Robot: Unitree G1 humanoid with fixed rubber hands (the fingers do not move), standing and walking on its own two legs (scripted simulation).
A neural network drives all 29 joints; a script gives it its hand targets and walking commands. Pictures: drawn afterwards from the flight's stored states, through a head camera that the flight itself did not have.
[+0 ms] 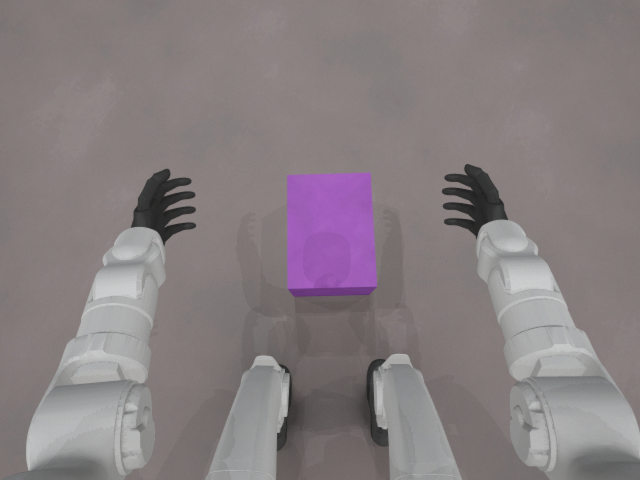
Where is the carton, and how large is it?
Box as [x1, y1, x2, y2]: [287, 173, 376, 296]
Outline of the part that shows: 370,173 287,175 287,288 294,296 369,294 376,286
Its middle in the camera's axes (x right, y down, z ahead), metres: +0.03 -0.02 +1.00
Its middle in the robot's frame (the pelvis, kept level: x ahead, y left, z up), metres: +0.53 +0.00 -0.58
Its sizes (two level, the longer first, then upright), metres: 0.282 0.206 0.178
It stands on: the floor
